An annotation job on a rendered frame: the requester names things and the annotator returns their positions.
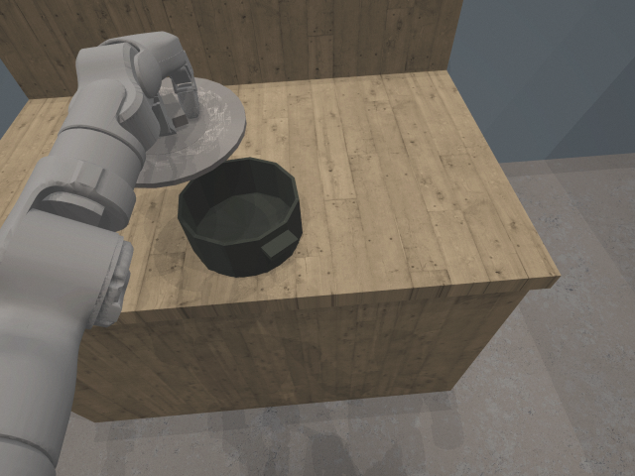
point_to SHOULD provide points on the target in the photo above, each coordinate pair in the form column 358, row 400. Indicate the pot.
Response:
column 243, row 218

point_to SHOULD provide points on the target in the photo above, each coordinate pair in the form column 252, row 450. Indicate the table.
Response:
column 415, row 247

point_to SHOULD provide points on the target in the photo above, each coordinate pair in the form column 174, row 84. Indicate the knob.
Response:
column 174, row 110

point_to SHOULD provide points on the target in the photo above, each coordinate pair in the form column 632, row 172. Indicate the lid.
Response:
column 200, row 146

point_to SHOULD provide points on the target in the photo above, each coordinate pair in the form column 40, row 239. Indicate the left robot upper arm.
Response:
column 58, row 277

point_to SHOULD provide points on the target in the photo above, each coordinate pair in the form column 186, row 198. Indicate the left robot forearm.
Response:
column 91, row 171

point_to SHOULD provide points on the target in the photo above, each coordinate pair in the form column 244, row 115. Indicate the robot left hand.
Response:
column 173, row 62

